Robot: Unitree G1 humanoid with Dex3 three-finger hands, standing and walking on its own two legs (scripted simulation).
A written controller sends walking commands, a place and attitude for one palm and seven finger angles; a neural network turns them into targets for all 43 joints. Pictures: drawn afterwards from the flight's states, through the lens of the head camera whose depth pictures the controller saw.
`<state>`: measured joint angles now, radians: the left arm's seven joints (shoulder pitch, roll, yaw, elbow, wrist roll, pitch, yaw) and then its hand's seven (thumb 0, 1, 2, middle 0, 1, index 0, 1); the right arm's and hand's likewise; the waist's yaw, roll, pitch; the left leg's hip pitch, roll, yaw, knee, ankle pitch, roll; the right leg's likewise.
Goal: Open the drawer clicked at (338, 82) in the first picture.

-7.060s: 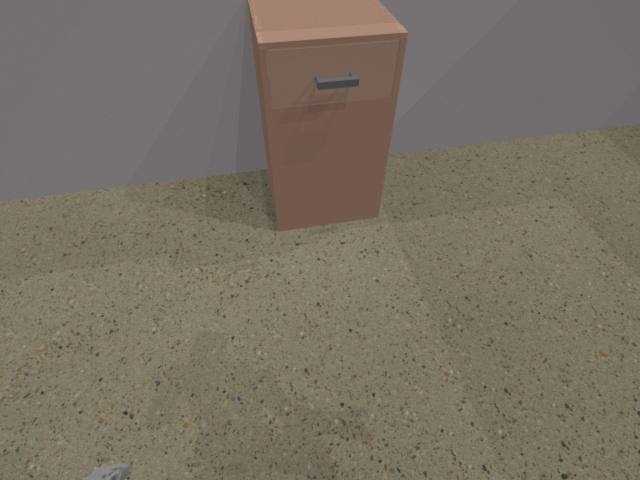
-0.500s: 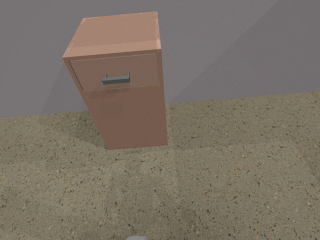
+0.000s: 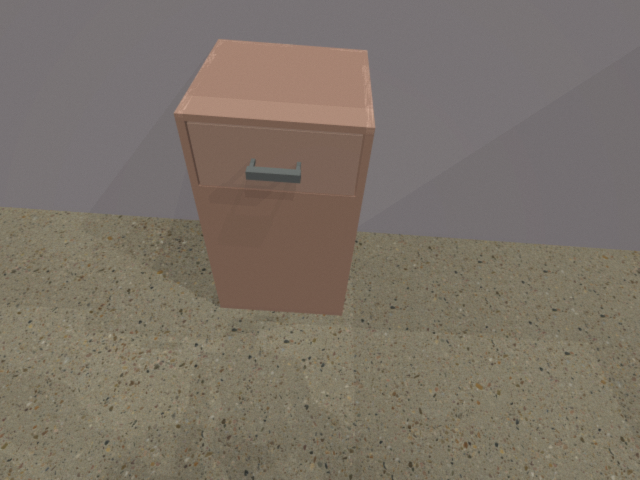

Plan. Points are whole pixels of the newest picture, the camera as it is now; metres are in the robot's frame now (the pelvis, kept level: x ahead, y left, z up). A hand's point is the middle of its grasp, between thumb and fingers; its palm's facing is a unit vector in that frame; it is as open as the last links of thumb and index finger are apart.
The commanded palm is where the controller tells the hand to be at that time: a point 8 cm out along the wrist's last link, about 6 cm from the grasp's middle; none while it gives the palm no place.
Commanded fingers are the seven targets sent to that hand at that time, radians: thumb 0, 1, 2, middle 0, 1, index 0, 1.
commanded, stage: take the last steps up to it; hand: left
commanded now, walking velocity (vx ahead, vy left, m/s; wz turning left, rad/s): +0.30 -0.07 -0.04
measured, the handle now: (274, 169) +0.80 +0.16 -0.10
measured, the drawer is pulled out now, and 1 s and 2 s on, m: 0.00 0.00 0.00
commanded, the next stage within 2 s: come to a stop and stand still in 0.58 s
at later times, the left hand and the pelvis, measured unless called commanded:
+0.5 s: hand (249, 442) +0.21 +0.12 -0.16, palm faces +0.03 -0.97 -0.22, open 7.2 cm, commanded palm none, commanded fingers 0.00 0.90 0.90 -0.20 -0.30 -0.20 -0.30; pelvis +0.16 -0.07 +0.00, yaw +0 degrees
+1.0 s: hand (259, 389) +0.30 +0.12 -0.18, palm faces +0.04 -0.98 -0.21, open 7.4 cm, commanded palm none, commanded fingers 0.00 0.90 0.90 -0.20 -0.30 -0.20 -0.30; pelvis +0.28 -0.06 -0.01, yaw -1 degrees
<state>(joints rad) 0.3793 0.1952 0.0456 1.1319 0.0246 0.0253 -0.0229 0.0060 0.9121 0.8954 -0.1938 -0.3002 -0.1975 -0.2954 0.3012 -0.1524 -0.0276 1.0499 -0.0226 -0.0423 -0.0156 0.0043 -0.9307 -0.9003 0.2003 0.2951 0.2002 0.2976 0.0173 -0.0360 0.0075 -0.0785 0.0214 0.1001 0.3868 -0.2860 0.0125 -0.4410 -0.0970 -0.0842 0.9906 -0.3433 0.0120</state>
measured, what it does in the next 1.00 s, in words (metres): walks ahead: right foot, then left foot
